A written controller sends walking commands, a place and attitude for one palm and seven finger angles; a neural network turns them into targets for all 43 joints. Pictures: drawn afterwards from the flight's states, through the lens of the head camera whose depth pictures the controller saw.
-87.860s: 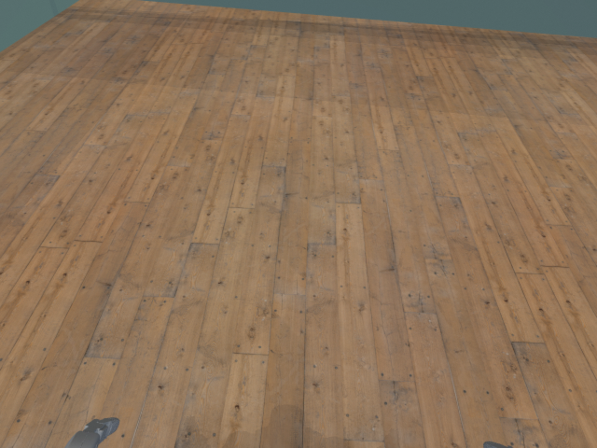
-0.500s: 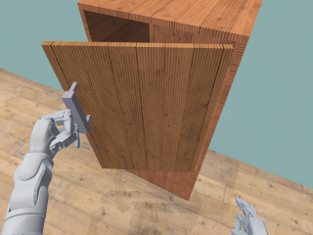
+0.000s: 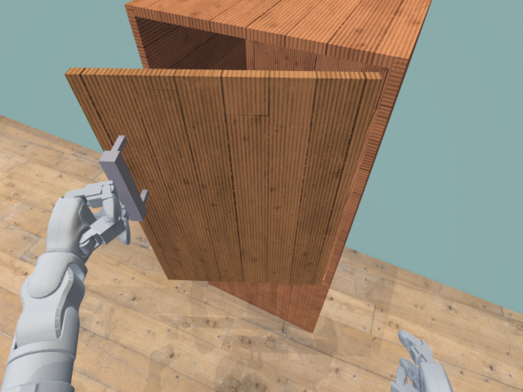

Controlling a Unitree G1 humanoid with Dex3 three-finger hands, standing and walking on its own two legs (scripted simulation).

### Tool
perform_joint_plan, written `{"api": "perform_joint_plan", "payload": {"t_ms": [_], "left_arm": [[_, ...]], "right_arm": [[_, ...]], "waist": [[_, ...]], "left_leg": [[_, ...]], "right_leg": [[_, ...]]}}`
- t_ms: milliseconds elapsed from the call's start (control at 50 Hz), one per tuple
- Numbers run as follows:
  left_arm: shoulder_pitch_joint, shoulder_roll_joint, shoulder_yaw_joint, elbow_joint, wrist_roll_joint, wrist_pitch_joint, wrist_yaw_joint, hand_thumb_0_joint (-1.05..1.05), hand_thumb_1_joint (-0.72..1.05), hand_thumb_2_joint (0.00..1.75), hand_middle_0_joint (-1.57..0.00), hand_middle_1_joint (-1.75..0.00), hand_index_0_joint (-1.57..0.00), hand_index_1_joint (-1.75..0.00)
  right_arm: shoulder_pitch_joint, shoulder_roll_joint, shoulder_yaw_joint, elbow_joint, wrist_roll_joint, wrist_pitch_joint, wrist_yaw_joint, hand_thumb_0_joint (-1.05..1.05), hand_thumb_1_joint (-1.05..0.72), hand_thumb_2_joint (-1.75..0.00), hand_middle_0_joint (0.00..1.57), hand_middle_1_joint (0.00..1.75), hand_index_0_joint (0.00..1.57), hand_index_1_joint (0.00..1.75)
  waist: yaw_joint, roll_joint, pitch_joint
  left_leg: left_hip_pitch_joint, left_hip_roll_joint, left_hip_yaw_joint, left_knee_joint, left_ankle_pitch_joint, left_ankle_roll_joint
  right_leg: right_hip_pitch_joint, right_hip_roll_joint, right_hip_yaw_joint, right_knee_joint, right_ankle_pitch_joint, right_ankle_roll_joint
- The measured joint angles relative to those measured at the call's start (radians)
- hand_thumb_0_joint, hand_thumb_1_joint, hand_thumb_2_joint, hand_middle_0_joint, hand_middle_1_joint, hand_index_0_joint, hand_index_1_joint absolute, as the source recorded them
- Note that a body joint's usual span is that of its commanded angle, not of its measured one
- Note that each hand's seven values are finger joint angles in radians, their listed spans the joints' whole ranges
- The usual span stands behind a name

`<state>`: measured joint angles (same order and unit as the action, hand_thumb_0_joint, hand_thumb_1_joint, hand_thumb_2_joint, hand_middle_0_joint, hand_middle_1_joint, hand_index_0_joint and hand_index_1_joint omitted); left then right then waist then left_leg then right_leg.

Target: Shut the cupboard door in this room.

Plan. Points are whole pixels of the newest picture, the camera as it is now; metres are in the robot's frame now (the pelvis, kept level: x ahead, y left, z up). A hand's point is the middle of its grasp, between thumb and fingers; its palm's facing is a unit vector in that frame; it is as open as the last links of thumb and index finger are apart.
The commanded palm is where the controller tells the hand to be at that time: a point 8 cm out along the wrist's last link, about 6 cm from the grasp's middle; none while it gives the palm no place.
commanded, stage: push the door shut along its arc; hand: left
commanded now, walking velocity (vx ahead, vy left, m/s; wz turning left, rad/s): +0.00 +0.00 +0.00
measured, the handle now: (129, 179) +0.41 +0.25 +0.10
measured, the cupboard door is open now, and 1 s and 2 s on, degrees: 24 8 0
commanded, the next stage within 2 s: pull the fist back off the door in 1.88 s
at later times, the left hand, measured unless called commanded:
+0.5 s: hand (136, 199) +0.36 +0.22 +0.11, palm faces -0.04 -1.00 -0.04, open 3.4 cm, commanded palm +0.35 +0.27 +0.11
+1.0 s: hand (161, 168) +0.43 +0.20 +0.11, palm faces -0.19 -0.98 -0.03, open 3.1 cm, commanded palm +0.42 +0.24 +0.11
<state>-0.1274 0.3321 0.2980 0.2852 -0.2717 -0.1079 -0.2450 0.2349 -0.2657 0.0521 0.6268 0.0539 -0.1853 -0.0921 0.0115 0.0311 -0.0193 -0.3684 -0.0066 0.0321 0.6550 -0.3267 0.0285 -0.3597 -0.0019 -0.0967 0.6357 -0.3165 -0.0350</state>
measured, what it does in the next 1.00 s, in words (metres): stands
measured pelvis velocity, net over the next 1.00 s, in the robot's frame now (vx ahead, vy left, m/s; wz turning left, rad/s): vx -0.01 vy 0.01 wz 0.00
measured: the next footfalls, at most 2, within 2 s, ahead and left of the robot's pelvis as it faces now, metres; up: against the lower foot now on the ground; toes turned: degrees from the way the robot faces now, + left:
none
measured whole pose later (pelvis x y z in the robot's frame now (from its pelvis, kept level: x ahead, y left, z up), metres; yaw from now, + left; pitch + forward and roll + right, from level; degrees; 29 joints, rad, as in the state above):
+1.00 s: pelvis -0.01 +0.01 -0.01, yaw +0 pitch +9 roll -1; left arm -0.73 0.48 0.25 0.95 -0.24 -0.23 -0.47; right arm 0.31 -0.30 0.05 0.65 0.06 -0.11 -0.08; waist -0.08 0.02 -0.03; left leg -0.56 -0.01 0.03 0.75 -0.35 0.04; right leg -0.54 -0.01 -0.10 0.72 -0.33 -0.02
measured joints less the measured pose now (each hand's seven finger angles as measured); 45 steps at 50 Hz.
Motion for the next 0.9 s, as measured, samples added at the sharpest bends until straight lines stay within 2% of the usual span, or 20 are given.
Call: {"api": "perform_joint_plan", "payload": {"t_ms": [180, 320, 520, 660, 760, 900], "left_arm": [[-0.087, 0.023, -0.011, 0.105, 0.006, 0.006, -0.050, 0.01, 0.90, 0.91, -1.30, -1.50, -1.30, -1.50], [-0.160, 0.055, 0.011, 0.196, 0.005, -0.020, -0.090, 0.04, 0.90, 0.92, -1.30, -1.50, -1.30, -1.50], [-0.272, 0.082, -0.002, 0.324, 0.003, -0.048, -0.146, 0.04, 0.95, 0.96, -1.30, -1.50, -1.30, -1.50], [-0.381, 0.102, -0.029, 0.422, 0.012, -0.063, -0.180, 0.04, 0.94, 0.95, -1.30, -1.50, -1.30, -1.50], [-0.449, 0.121, -0.016, 0.514, 0.018, -0.074, -0.203, 0.02, 0.92, 0.93, -1.31, -1.50, -1.30, -1.50], [-0.527, 0.138, -0.032, 0.603, 0.025, -0.101, -0.222, 0.02, 0.91, 0.91, -1.30, -1.50, -1.31, -1.50]], "right_arm": [[-0.001, -0.011, 0.000, 0.002, 0.005, 0.006, -0.006, 0.01, -0.90, -0.90, 0.20, 0.30, 0.20, 0.30], [0.010, -0.014, 0.000, 0.008, 0.004, 0.013, -0.009, 0.01, -0.90, -0.90, 0.20, 0.30, 0.20, 0.30], [0.030, -0.028, -0.002, 0.018, 0.009, 0.027, -0.010, 0.01, -0.90, -0.90, 0.20, 0.30, 0.20, 0.30], [0.035, -0.031, -0.001, 0.021, 0.009, 0.040, -0.008, 0.01, -0.90, -0.90, 0.20, 0.30, 0.20, 0.30], [0.043, -0.032, 0.003, 0.018, 0.007, 0.055, -0.002, 0.01, -0.90, -0.90, 0.20, 0.30, 0.20, 0.30], [0.069, -0.036, 0.001, 0.015, 0.006, 0.071, 0.006, 0.01, -0.90, -0.90, 0.20, 0.30, 0.20, 0.30]], "waist": [[-0.010, 0.004, 0.005], [-0.019, -0.004, 0.006], [-0.029, -0.003, 0.006], [-0.045, -0.007, 0.001], [-0.060, -0.012, -0.008], [-0.076, -0.013, -0.012]], "left_leg": [[-0.021, 0.000, -0.006, 0.016, -0.003, -0.003], [-0.039, 0.004, -0.003, 0.022, -0.005, -0.006], [-0.068, 0.000, -0.009, 0.039, -0.008, -0.002], [-0.101, -0.001, -0.011, 0.053, -0.008, 0.002], [-0.121, -0.003, -0.003, 0.060, -0.011, 0.006], [-0.155, -0.003, 0.000, 0.080, -0.018, 0.012]], "right_leg": [[-0.020, 0.000, -0.006, 0.016, -0.006, -0.004], [-0.040, 0.003, -0.003, 0.026, -0.008, -0.007], [-0.064, -0.001, -0.008, 0.038, -0.011, -0.005], [-0.093, -0.003, -0.010, 0.045, -0.008, -0.002], [-0.116, -0.005, -0.003, 0.055, -0.009, 0.002], [-0.148, -0.007, 0.000, 0.068, -0.011, 0.007]]}}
